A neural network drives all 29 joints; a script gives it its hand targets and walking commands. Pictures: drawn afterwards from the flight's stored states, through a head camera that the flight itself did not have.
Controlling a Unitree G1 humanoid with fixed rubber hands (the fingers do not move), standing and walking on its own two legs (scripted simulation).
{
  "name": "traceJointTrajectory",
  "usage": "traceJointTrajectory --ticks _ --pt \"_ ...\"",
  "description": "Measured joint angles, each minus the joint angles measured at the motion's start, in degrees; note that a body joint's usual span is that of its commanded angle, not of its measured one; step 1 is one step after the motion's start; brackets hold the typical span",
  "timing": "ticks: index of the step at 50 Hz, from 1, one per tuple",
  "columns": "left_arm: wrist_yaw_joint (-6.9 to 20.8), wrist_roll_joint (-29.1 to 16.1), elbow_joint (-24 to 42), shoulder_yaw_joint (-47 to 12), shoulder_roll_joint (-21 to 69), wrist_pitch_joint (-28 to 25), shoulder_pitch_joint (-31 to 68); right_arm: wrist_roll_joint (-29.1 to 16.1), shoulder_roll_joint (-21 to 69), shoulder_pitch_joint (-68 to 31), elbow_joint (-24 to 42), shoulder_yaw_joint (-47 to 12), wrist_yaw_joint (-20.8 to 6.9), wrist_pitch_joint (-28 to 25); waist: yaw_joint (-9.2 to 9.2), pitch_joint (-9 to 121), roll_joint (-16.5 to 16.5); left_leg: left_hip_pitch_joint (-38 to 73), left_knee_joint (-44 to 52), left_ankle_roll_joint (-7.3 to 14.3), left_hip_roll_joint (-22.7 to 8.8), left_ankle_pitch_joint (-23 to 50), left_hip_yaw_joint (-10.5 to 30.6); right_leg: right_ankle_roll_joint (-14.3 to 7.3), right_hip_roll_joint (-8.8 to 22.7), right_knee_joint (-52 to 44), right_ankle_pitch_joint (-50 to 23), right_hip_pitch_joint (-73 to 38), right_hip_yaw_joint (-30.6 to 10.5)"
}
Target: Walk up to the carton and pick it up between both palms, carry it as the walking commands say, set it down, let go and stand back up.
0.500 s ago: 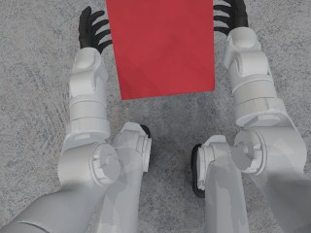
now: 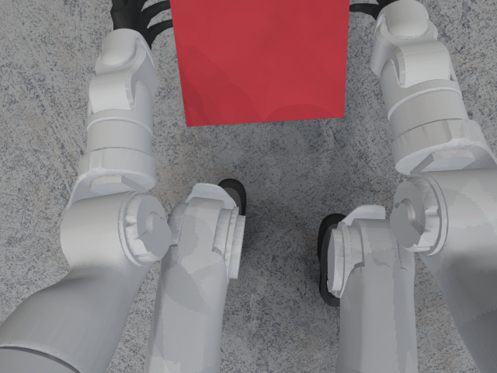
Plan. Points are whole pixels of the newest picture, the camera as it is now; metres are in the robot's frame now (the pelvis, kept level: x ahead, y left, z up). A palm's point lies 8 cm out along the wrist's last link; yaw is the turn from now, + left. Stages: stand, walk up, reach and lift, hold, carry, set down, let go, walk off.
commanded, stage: set down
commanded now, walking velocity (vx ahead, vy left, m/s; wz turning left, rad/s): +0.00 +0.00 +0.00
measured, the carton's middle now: (258, 15) +0.56 +0.10 -0.25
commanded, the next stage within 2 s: none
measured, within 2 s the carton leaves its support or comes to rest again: rests again in 1.92 s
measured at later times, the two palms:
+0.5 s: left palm (145, 32) +0.50 +0.24 -0.18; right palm (387, 11) +0.56 -0.07 -0.20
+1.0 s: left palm (147, 36) +0.50 +0.24 -0.19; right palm (387, 14) +0.56 -0.07 -0.20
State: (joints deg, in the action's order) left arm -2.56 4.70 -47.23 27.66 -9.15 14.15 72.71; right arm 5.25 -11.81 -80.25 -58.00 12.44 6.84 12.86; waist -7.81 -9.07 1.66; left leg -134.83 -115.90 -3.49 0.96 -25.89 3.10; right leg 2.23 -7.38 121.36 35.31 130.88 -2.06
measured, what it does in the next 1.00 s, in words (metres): stands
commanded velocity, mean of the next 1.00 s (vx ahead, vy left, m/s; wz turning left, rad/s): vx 0.00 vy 0.00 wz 0.00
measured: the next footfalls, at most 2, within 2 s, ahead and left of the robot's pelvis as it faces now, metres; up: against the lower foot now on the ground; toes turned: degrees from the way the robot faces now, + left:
none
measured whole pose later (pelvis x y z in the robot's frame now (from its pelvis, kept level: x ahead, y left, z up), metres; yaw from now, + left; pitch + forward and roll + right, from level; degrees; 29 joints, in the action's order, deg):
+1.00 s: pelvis +0.01 +0.00 -0.02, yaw +0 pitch +39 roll +2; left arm -1.0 0.6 -59.2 24.8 -14.3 8.8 77.3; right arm 2.2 -14.9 -84.8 -65.5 7.9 3.4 9.3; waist -7.6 -17.7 1.0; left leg -131.8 -122.1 -3.8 0.3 -29.3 2.7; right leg 1.8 -8.2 127.8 38.6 128.2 -2.2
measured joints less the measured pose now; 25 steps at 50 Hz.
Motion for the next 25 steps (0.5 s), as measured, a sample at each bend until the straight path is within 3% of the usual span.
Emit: traceJointTrajectory --ticks 10,25 --pt "1.4 -1.5 -5.4 -1.3 -1.9 -1.8 3.3 -2.3 -2.4 -1.2 -2.8 -3.5 0.1 -1.2 -0.58 -4.2 -0.7 1.2 -3.5 -0.4 -0.5 -2.2 0.0 -0.4 -0.6 3.6 2.0 -0.9 0.1" --pt "1.4 -4.4 -7.4 -2.9 -3.8 -4.0 2.7 -4.3 -2.4 -3.0 -5.7 -5.9 0.2 -2.7 -0.48 -6.3 -0.3 2.2 -5.5 -1.0 -0.6 -3.4 0.4 -1.0 -0.9 5.7 3.0 -1.6 0.6"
